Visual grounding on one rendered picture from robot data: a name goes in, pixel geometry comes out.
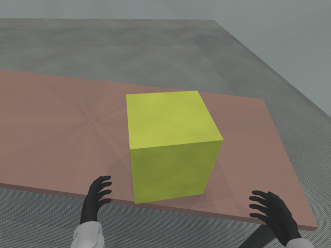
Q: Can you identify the robot right hand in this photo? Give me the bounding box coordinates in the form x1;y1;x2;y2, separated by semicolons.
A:
249;191;302;246

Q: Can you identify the robot left hand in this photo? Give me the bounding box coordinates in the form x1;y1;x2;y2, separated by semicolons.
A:
80;176;112;225

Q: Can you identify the table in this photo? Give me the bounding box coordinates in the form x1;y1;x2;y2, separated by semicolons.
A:
0;69;318;248

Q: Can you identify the left robot forearm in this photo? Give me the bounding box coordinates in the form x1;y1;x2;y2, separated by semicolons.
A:
70;221;105;248

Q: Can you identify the carton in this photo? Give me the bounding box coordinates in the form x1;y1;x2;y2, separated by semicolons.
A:
126;90;223;204

